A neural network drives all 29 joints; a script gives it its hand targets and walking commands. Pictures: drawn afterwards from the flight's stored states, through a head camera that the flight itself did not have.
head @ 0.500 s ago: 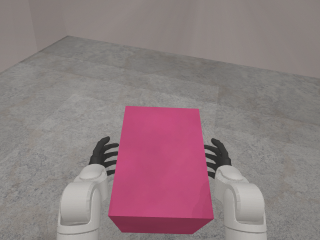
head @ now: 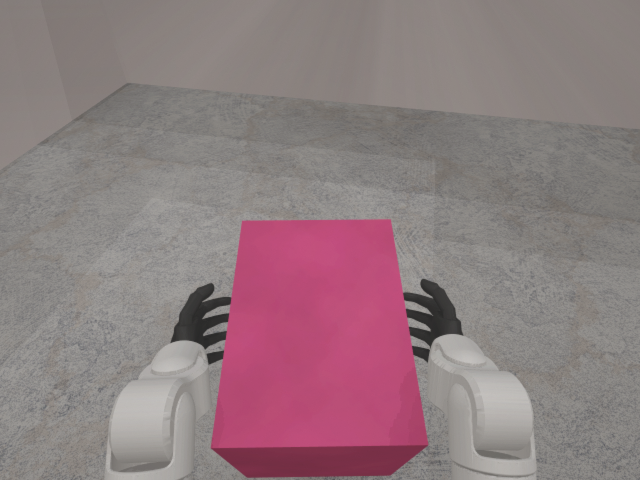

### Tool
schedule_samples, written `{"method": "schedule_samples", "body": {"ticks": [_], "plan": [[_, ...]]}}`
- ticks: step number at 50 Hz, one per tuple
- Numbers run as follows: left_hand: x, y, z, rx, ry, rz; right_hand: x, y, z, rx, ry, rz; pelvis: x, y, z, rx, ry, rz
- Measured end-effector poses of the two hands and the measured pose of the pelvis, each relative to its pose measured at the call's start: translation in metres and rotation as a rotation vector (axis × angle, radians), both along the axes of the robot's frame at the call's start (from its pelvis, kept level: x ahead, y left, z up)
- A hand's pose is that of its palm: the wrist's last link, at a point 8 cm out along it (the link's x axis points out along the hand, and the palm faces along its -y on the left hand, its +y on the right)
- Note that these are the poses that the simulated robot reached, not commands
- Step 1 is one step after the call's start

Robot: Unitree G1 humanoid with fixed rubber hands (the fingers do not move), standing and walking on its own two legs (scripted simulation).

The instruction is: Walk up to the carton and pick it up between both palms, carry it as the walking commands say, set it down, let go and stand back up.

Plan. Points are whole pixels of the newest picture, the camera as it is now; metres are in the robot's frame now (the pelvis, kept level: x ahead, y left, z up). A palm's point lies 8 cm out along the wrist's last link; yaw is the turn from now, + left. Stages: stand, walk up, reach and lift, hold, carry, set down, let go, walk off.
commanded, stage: carry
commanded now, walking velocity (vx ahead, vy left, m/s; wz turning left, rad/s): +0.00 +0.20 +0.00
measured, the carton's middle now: (317, 350) +0.30 +0.00 +0.03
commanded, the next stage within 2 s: none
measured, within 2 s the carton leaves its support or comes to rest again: neither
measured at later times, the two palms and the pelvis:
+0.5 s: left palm (62, 388) +0.23 +0.27 +0.09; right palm (324, 386) +0.23 -0.01 +0.08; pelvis -0.02 +0.13 -0.01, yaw +0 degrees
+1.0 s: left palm out of the picture +0.21 +0.42 +0.08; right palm (177, 405) +0.21 +0.14 +0.08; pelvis -0.05 +0.29 -0.02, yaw -1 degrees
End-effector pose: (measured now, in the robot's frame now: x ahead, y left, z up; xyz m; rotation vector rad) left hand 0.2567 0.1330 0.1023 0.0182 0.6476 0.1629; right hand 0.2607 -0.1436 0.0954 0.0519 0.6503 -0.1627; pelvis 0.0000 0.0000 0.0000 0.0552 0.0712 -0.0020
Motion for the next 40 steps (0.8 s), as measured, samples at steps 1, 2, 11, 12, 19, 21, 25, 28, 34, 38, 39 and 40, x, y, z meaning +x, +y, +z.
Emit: {"method": "schedule_samples", "body": {"ticks": [1,2,11,12,19,21,25,28,34,38,39,40], "plan": [[-0.001,0.008,0.0,-0.003,-0.004,0.005,0.001,0.008,0.001,-0.002,-0.004,0.004,-0.001,0.007,0.0,0.0,0.003,0.003],[-0.001,0.017,-0.001,-0.007,-0.007,0.009,0.001,0.017,0.001,-0.006,-0.007,0.008,-0.001,0.014,-0.002,-0.001,0.006,0.006],[-0.015,0.089,-0.033,-0.057,0.041,0.037,-0.008,0.09,-0.02,-0.069,0.041,0.038,-0.008,0.076,-0.016,-0.042,0.007,0.009],[-0.017,0.093,-0.033,-0.055,0.042,0.034,-0.01,0.093,-0.02,-0.068,0.042,0.036,-0.01,0.081,-0.015,-0.047,0.007,0.008],[-0.02,0.107,-0.021,-0.002,-0.019,-0.002,-0.022,0.107,-0.023,-0.018,-0.022,-0.001,-0.019,0.107,-0.024,-0.037,-0.001,-0.007],[-0.022,0.113,-0.022,0.013,0.004,-0.013,-0.028,0.113,-0.026,-0.017,0.0,-0.012,-0.02,0.115,-0.022,-0.044,-0.006,-0.001],[-0.029,0.133,-0.016,0.012,0.033,-0.013,-0.034,0.133,-0.018,-0.023,0.026,-0.009,-0.023,0.134,-0.01,-0.037,-0.012,0.008],[-0.031,0.153,-0.009,0.008,0.015,-0.003,-0.032,0.154,-0.007,-0.027,0.008,0.0,-0.026,0.152,-0.004,-0.026,-0.01,0.009],[-0.031,0.208,-0.009,-0.014,-0.029,0.017,-0.026,0.209,0.0,-0.045,-0.036,0.014,-0.029,0.202,-0.011,-0.028,-0.001,0.016],[-0.038,0.246,-0.025,-0.042,0.01,0.038,-0.03,0.247,-0.011,-0.08,0.005,0.036,-0.033,0.233,-0.016,-0.041,0.0,0.017],[-0.041,0.252,-0.027,-0.043,0.025,0.041,-0.032,0.253,-0.013,-0.084,0.02,0.039,-0.034,0.238,-0.014,-0.049,-0.002,0.014],[-0.044,0.257,-0.028,-0.044,0.034,0.042,-0.034,0.259,-0.014,-0.086,0.029,0.04,-0.036,0.244,-0.013,-0.055,-0.003,0.013]]}}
